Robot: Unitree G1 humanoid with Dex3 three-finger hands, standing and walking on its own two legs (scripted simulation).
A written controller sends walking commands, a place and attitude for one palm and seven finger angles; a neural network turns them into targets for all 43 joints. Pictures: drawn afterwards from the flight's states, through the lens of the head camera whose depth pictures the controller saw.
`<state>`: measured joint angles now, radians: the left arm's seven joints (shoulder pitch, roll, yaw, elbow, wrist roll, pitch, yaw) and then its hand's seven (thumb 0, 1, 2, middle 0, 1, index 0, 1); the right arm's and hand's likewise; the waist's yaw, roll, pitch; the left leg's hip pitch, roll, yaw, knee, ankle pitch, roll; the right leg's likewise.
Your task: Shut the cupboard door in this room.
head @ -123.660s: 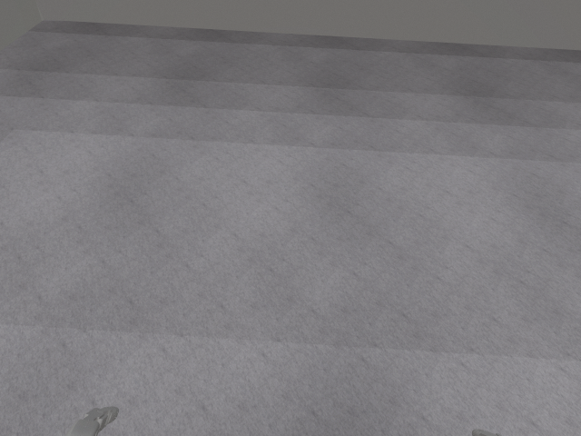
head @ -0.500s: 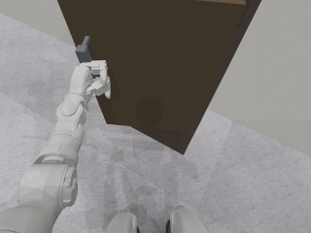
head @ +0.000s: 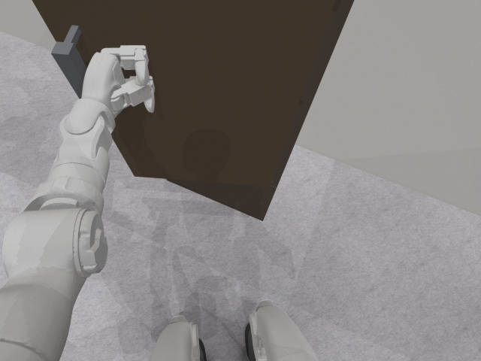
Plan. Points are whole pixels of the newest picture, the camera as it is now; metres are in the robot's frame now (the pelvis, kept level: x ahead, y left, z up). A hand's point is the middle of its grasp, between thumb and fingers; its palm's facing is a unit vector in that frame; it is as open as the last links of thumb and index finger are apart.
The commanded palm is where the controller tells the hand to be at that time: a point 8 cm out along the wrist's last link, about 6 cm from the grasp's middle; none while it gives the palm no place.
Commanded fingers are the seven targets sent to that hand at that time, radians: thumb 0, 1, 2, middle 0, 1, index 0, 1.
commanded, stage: push the door shut along its arc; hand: left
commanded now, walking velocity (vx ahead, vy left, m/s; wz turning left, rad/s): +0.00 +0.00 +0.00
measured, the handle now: (85, 72) +0.57 +0.18 +0.09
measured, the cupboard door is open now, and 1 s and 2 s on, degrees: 20 7 7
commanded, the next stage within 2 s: pull the fist back off the door in 0.58 s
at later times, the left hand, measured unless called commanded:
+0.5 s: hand (151, 75) +0.55 +0.08 +0.10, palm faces -0.38 -0.93 -0.02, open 3.2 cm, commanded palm +0.58 +0.10 +0.09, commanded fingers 0.00 0.90 0.90 -1.30 -1.50 -1.30 -1.50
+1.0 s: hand (175, 65) +0.59 +0.04 +0.08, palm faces +0.06 -1.00 -0.07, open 3.1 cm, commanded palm +0.55 +0.08 +0.09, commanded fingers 0.00 0.90 0.90 -1.30 -1.50 -1.30 -1.50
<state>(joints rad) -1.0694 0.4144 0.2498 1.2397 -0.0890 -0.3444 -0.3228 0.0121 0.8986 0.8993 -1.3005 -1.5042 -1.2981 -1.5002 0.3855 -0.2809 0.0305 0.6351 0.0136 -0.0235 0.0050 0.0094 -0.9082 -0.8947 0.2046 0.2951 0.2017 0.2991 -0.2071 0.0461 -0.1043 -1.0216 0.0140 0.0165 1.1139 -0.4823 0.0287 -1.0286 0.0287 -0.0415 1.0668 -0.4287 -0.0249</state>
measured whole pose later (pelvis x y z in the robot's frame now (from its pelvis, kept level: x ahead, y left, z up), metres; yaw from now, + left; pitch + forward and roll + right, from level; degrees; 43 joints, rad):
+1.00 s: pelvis +0.01 +0.01 -0.01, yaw -1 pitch +29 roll -3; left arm -1.19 0.29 0.29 1.21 0.11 -0.33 0.25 0.01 0.89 0.90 -1.30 -1.50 -1.29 -1.50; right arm 0.48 -0.21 0.02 0.67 -0.11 -0.03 0.13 0.01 -0.91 -0.89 0.20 0.30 0.20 0.30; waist -0.25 0.08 -0.14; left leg -1.16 0.02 0.01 1.18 -0.52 0.03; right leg -1.16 0.04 -0.04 1.11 -0.45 -0.02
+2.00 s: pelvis +0.02 -0.01 +0.05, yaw +0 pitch +12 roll +0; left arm -0.42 0.16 0.12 0.64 -0.13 -0.33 0.04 0.01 0.90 0.90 -1.30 -1.50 -1.30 -1.50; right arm 0.39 -0.25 -0.01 0.62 0.03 0.04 0.03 0.01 -0.91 -0.89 0.20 0.29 0.20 0.30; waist -0.06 0.05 -0.12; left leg -0.62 0.01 0.03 0.84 -0.42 0.01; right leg -0.65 0.04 -0.02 0.83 -0.38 -0.03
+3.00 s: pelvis +0.04 +0.02 +0.09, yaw +2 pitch -3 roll -1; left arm 0.48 0.36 0.37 -0.39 -0.07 -0.06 0.11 0.01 0.89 0.90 -0.30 -0.41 -0.30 -0.40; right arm 0.21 -0.25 0.02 0.62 0.03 -0.07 -0.06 0.02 -0.91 -0.90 0.20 0.30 0.20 0.30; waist 0.07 0.08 -0.01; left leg -0.11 -0.04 0.00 0.44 -0.27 0.04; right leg -0.11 -0.01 -0.04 0.40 -0.24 0.01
